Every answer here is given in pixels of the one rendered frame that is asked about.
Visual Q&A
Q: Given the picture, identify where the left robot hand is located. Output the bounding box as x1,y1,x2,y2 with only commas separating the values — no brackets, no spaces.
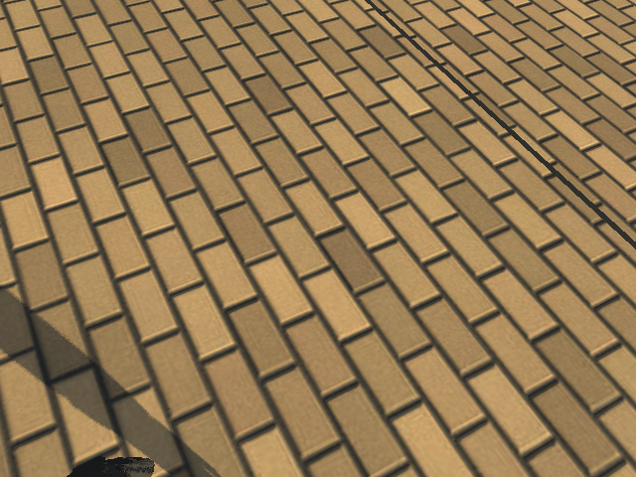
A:
67,456,155,477

